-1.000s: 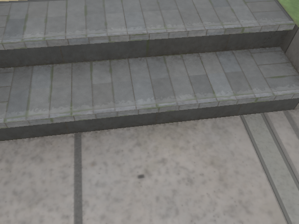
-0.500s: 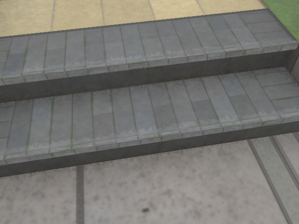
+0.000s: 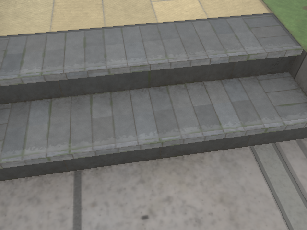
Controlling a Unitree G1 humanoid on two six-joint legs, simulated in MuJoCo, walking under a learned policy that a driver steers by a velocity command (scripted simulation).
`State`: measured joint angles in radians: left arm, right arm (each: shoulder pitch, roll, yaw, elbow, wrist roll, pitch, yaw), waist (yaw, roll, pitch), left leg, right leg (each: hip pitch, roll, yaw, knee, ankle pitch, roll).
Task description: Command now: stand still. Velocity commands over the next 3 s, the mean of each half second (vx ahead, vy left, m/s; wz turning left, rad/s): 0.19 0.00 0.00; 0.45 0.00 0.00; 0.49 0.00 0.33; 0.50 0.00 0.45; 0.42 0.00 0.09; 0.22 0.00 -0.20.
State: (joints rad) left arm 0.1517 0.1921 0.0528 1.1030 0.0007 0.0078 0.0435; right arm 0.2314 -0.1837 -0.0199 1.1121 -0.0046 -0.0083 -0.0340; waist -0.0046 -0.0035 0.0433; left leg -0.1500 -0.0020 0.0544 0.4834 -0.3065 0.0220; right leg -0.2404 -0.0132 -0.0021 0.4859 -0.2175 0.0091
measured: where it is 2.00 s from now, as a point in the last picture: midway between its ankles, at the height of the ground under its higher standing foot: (141, 157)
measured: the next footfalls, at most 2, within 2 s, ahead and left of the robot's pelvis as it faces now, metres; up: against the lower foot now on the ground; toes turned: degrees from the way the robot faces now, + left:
right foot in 0.44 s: +0.12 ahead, -0.15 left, +0.00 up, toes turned -4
left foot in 0.92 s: +0.46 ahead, +0.05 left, +0.00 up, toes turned +5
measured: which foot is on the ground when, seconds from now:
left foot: down 0.00-0.44, up 0.46-0.90, down 0.92-1.00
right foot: down 0.00-0.18, up 0.20-0.42, down 0.44-0.94, up 0.96-1.00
